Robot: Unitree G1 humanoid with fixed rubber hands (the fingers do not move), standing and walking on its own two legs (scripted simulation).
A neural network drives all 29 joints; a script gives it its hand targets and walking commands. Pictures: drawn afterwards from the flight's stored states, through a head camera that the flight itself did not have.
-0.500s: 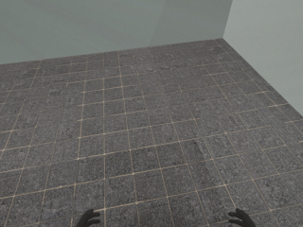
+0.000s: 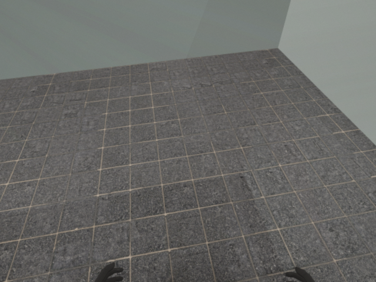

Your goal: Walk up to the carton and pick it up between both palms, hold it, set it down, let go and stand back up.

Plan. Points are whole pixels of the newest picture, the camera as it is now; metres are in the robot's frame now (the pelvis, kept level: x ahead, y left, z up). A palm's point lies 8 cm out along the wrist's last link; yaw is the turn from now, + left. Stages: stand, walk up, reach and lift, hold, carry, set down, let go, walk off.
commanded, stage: stand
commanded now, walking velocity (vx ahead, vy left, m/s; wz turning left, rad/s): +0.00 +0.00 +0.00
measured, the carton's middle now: out of the picture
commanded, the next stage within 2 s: walk up in 1.70 s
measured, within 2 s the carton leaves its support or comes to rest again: neither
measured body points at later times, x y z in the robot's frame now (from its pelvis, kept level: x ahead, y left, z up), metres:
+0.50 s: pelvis +0.00 -0.01 +0.00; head +0.00 +0.00 +0.45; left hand +0.11 +0.23 -0.11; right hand +0.11 -0.24 -0.11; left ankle +0.03 +0.13 -0.72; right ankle +0.02 -0.11 -0.72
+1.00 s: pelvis +0.01 -0.01 +0.01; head +0.00 -0.01 +0.46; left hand +0.10 +0.24 -0.11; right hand +0.11 -0.25 -0.11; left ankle +0.03 +0.13 -0.72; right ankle +0.02 -0.11 -0.72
